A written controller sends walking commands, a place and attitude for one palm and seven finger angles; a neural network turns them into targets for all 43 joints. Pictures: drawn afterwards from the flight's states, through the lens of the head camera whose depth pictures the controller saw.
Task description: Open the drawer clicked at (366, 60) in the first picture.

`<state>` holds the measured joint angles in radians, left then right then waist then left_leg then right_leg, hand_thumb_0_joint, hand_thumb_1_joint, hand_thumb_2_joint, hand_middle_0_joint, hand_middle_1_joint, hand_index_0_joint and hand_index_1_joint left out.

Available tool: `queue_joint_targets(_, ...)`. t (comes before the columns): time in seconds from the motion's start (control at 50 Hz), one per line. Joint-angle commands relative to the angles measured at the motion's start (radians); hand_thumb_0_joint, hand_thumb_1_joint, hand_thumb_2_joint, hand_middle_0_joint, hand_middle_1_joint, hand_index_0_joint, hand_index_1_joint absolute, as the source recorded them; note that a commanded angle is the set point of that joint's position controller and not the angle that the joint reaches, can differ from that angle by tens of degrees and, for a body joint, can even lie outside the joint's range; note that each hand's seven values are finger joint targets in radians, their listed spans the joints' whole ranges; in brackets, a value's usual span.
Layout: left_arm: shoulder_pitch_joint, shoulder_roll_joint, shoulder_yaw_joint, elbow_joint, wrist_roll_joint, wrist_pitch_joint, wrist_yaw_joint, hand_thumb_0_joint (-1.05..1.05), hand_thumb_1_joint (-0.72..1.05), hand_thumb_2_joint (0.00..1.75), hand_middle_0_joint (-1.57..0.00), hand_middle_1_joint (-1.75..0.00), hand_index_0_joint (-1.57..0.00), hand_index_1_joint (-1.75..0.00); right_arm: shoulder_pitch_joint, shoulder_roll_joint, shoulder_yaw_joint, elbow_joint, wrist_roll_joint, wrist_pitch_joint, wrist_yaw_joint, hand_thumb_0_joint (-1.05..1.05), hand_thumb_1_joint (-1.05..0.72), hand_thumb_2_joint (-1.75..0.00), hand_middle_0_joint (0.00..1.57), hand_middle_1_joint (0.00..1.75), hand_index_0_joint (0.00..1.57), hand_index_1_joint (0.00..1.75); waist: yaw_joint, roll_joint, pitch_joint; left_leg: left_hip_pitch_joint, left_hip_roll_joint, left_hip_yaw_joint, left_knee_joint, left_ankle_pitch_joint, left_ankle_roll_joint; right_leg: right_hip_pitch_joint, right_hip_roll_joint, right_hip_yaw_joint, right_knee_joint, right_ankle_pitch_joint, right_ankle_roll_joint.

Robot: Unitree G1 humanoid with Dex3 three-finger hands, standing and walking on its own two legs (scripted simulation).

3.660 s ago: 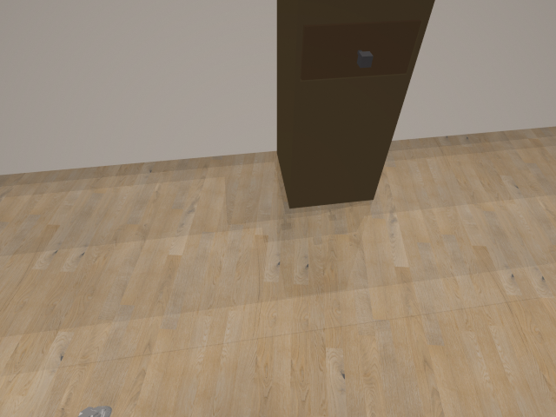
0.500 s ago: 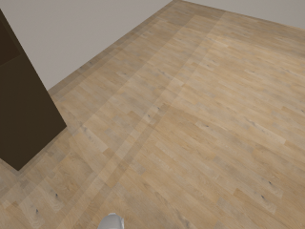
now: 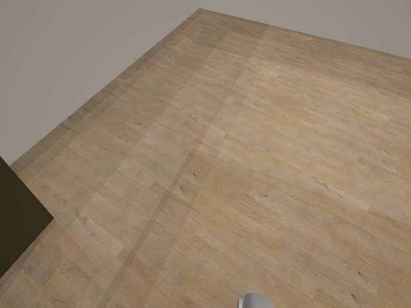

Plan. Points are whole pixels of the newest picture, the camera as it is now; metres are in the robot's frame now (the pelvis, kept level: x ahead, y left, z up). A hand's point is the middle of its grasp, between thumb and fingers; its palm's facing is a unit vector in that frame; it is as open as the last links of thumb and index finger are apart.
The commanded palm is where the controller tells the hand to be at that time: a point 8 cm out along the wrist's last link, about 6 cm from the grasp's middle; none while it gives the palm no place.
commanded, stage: walk to a spot facing it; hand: left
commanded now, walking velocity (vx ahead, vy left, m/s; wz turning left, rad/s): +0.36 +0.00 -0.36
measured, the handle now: out of the picture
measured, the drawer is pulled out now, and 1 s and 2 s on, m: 0.00 0.00 0.00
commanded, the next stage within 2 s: turn to face it in 0.42 s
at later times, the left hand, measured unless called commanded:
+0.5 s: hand (164, 243) +0.30 +0.12 -0.17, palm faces -0.07 -0.97 -0.21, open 7.2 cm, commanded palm none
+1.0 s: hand (149, 200) +0.42 +0.18 -0.18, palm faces +0.19 -0.96 -0.21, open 7.3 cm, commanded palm none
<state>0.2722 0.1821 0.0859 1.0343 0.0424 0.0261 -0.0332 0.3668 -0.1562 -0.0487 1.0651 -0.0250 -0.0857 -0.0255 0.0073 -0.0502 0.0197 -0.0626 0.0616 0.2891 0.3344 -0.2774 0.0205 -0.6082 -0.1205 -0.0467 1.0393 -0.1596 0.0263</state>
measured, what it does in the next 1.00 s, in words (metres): walks ahead: right foot, then left foot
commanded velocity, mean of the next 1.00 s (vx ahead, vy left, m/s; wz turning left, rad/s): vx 0.16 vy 0.00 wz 0.28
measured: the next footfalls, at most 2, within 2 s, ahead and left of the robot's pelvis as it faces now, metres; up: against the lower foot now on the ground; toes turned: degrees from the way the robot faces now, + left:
right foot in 0.20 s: +0.24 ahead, -0.15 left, +0.00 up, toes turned -14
left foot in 0.68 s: +0.47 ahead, +0.05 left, +0.00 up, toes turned +8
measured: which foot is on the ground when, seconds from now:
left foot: down 0.00-0.20, up 0.22-0.66, down 0.68-1.00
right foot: up 0.00-0.18, down 0.20-0.70, up 0.72-1.00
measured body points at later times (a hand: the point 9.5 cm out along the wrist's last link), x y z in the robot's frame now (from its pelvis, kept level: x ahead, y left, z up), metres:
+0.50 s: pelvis +0.23 -0.06 +0.00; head +0.23 -0.07 +0.44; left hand +0.30 +0.17 -0.15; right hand +0.24 -0.30 -0.16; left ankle +0.31 +0.08 -0.68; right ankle +0.20 -0.14 -0.75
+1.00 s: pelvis +0.36 -0.03 -0.01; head +0.38 -0.01 +0.44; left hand +0.41 +0.23 -0.16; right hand +0.45 -0.26 -0.15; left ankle +0.43 +0.05 -0.75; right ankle +0.39 -0.20 -0.68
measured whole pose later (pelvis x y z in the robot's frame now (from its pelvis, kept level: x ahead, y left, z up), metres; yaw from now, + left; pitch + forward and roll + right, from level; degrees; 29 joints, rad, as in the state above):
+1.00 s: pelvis +0.36 -0.03 -0.01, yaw +8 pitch +1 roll -2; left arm 0.18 0.21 0.08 0.94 0.02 0.03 0.01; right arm 0.20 -0.18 -0.05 0.97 -0.03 0.01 0.01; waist -0.01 -0.01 0.04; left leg -0.37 -0.05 0.02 0.48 -0.12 0.09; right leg -0.51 -0.09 0.00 1.03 -0.37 0.09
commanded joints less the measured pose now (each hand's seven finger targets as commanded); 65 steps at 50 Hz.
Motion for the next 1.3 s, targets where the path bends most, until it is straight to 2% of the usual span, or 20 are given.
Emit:
queue_joint_targets(0.0,-0.160,-0.001,-0.011,-0.093,-0.006,-0.030,-0.009,0.00,0.90,0.90,-0.20,-0.30,-0.20,-0.30,0.131,-0.108,-0.019,0.007,-0.003,-0.008,-0.002,0.00,-0.90,-0.90,0.20,0.30,0.20,0.30,-0.058,0.193,0.102,0.070,0.270,-0.100,-0.140,0.322,0.084,-0.083,0.000,-0.062,-0.214,0.002,-0.012)
queue_joint_targets(0.08,-0.223,0.005,-0.017,-0.106,-0.010,-0.045,-0.009,0.00,0.90,0.90,-0.20,-0.30,-0.20,-0.30,0.158,-0.120,-0.020,0.034,-0.011,0.004,0.001,0.00,-0.90,-0.90,0.20,0.30,0.20,0.30,-0.070,0.199,0.106,0.104,0.289,-0.060,-0.074,0.453,0.075,0.012,0.046,-0.101,-0.359,-0.043,-0.056)
queue_joint_targets(0.12,-0.130,0.026,-0.014,-0.079,-0.009,-0.053,-0.004,0.00,0.90,0.90,-0.20,-0.30,-0.20,-0.30,0.138,-0.141,-0.024,0.038,-0.008,0.008,0.002,0.00,-0.90,-0.90,0.20,0.30,0.20,0.30,-0.014,0.185,0.048,0.113,0.291,-0.025,0.072,0.702,0.063,0.167,0.102,-0.142,-0.414,-0.086,-0.090)
queue_joint_targets(0.16,0.135,0.099,0.010,0.005,-0.002,-0.074,0.006,0.00,0.90,0.90,-0.20,-0.30,-0.20,-0.30,0.100,-0.151,-0.023,0.028,0.005,0.010,0.009,0.00,-0.90,-0.90,0.20,0.30,0.20,0.30,0.115,0.109,-0.109,-0.047,0.234,0.022,0.427,0.723,0.005,0.583,0.122,-0.138,-0.506,0.015,-0.122)
queue_joint_targets(0.2,0.309,0.285,0.045,0.052,-0.028,-0.083,0.028,0.00,0.90,0.90,-0.20,-0.30,-0.20,-0.30,0.088,-0.058,-0.005,-0.032,0.025,0.003,0.012,0.00,-0.90,-0.90,0.20,0.30,0.20,0.30,0.137,-0.179,-0.277,-0.561,0.018,-0.088,1.009,-0.318,-0.058,0.969,-0.325,0.538,-0.654,0.197,-0.307)
queue_joint_targets(0.22,0.250,0.277,0.047,0.035,-0.038,-0.080,0.037,0.00,0.90,0.90,-0.20,-0.30,-0.20,-0.30,0.024,-0.085,-0.013,-0.043,0.026,0.010,0.011,0.00,-0.90,-0.90,0.20,0.30,0.20,0.30,0.131,-0.140,-0.254,-0.576,0.059,-0.221,1.091,-0.258,-0.038,0.851,-0.329,0.544,-0.719,0.117,-0.303)
queue_joint_targets(0.26,0.081,0.162,0.010,-0.004,-0.034,-0.084,0.042,0.00,0.90,0.90,-0.20,-0.30,-0.20,-0.30,-0.035,-0.066,-0.017,-0.033,0.008,0.019,0.013,0.00,-0.90,-0.90,0.20,0.30,0.20,0.30,0.058,0.000,-0.035,-0.576,0.133,-0.263,1.036,-0.080,-0.035,0.550,-0.242,0.341,-0.760,0.053,-0.234)
queue_joint_targets(0.34,-0.001,0.083,-0.019,-0.012,-0.020,-0.105,0.045,0.00,0.90,0.90,-0.20,-0.30,-0.20,-0.30,0.094,-0.010,-0.010,0.018,-0.004,0.062,0.021,0.00,-0.90,-0.90,0.20,0.30,0.20,0.30,-0.052,-0.054,0.016,-0.456,0.131,-0.232,0.847,0.015,-0.060,0.323,-0.131,0.085,-0.821,0.094,-0.171)
queue_joint_targets(0.56,0.101,0.104,-0.029,0.035,-0.020,-0.111,0.056,0.00,0.90,0.90,-0.20,-0.30,-0.20,-0.30,-0.196,-0.030,0.003,-0.087,0.006,0.047,0.052,0.00,-0.90,-0.90,0.20,0.30,0.20,0.30,0.008,-0.056,0.068,-0.469,0.053,-0.161,0.369,0.127,-0.035,0.559,-0.146,-0.051,-0.747,0.442,-0.139)
queue_joint_targets(0.62,0.088,0.124,-0.023,0.028,-0.019,-0.097,0.067,0.00,0.90,0.90,-0.20,-0.30,-0.20,-0.30,-0.100,-0.080,-0.008,-0.074,0.001,0.048,0.044,0.00,-0.90,-0.90,0.20,0.30,0.20,0.30,-0.045,-0.038,0.020,-0.292,0.010,-0.158,0.259,0.160,-0.003,0.584,-0.148,-0.109,-0.524,0.620,-0.090)
queue_joint_targets(0.64,0.087,0.132,-0.020,0.016,-0.025,-0.089,0.067,0.00,0.90,0.90,-0.20,-0.30,-0.20,-0.30,0.013,-0.127,-0.018,-0.050,-0.005,0.047,0.040,0.00,-0.90,-0.90,0.20,0.30,0.20,0.30,-0.090,0.028,-0.059,-0.121,0.006,-0.176,0.202,0.377,0.015,0.528,-0.114,-0.149,-0.331,0.545,-0.051)
queue_joint_targets(0.68,0.138,0.071,-0.025,-0.037,-0.047,-0.081,0.063,0.00,0.90,0.90,-0.20,-0.30,-0.20,-0.30,0.132,-0.287,-0.045,-0.042,0.000,0.053,0.024,0.00,-0.90,-0.90,0.20,0.30,0.20,0.30,-0.095,0.371,-0.208,0.152,0.379,-0.621,0.122,1.005,0.240,0.196,0.098,-0.118,0.208,-0.511,0.018)
queue_joint_targets(0.76,-0.003,0.074,-0.010,-0.072,-0.027,-0.050,0.053,0.00,0.90,0.90,-0.20,-0.30,-0.20,-0.30,-0.094,-0.189,-0.027,-0.114,0.007,0.055,0.005,0.00,-0.90,-0.90,0.20,0.30,0.20,0.30,-0.032,0.151,-0.069,-0.148,0.259,-0.551,-0.001,0.417,0.174,0.082,0.007,0.046,0.227,-0.307,0.034)
queue_joint_targets(0.9,0.013,0.076,0.010,-0.110,-0.020,0.000,0.054,0.00,0.90,0.90,-0.20,-0.30,-0.20,-0.30,-0.152,-0.206,-0.049,-0.164,0.004,0.078,0.019,0.00,-0.90,-0.90,0.20,0.30,0.20,0.30,-0.009,0.148,-0.068,-0.271,0.160,-0.548,-0.101,0.008,0.135,0.128,0.027,0.028,0.051,-0.188,0.057)
queue_joint_targets(1.04,-0.094,0.090,0.009,-0.198,-0.024,-0.003,0.058,0.00,0.90,0.90,-0.20,-0.30,-0.20,-0.30,-0.122,-0.238,-0.076,-0.181,-0.002,0.098,0.023,0.00,-0.90,-0.90,0.20,0.30,0.20,0.30,-0.044,0.181,-0.073,-0.194,0.153,-0.677,-0.053,0.034,0.166,0.142,0.070,0.045,-0.172,-0.268,0.055)
queue_joint_targets(1.14,0.014,0.113,0.010,-0.201,-0.036,-0.014,0.064,0.00,0.90,0.90,-0.20,-0.30,-0.20,-0.30,-0.170,-0.239,-0.086,-0.215,0.003,0.112,0.028,0.00,-0.90,-0.90,0.20,0.30,0.20,0.30,0.007,0.193,-0.110,-0.279,0.076,-0.690,0.026,0.150,0.104,0.417,0.117,0.028,-0.546,-0.159,0.025)
queue_joint_targets(1.16,0.061,0.148,0.017,-0.197,-0.032,-0.020,0.069,0.00,0.90,0.90,-0.20,-0.30,-0.20,-0.30,-0.181,-0.213,-0.085,-0.226,0.010,0.115,0.033,0.00,-0.90,-0.90,0.20,0.30,0.20,0.30,0.029,0.133,-0.122,-0.380,0.024,-0.639,0.105,0.060,0.049,0.548,0.054,0.071,-0.699,-0.116,-0.001)
queue_joint_targets(1.18,0.061,0.237,0.033,-0.209,-0.015,-0.028,0.076,0.00,0.90,0.90,-0.20,-0.30,-0.20,-0.30,-0.165,-0.143,-0.076,-0.247,0.018,0.116,0.037,0.00,-0.90,-0.90,0.20,0.30,0.20,0.30,0.029,-0.143,-0.097,-0.593,-0.107,-0.465,0.345,-0.138,-0.036,0.650,-0.207,0.342,-0.846,-0.243,-0.093)
queue_joint_targets(1.2,-0.017,0.280,0.025,-0.243,-0.015,-0.020,0.075,0.00,0.90,0.90,-0.20,-0.30,-0.20,-0.30,-0.170,-0.153,-0.078,-0.268,0.003,0.114,0.035,0.00,-0.90,-0.90,0.20,0.30,0.20,0.30,0.014,-0.221,-0.035,-0.637,-0.143,-0.343,0.586,-0.257,-0.064,0.497,-0.384,0.429,-0.861,-0.195,-0.177)
queue_joint_targets(1.28,-0.140,0.168,-0.005,-0.262,-0.021,-0.038,0.069,0.00,0.90,0.90,-0.20,-0.30,-0.20,-0.30,-0.140,-0.159,-0.071,-0.218,0.000,0.137,0.054,0.00,-0.90,-0.90,0.20,0.30,0.20,0.30,-0.054,-0.084,0.036,-0.561,-0.048,-0.314,0.870,-0.087,-0.082,0.390,-0.193,0.094,-0.727,0.163,-0.124)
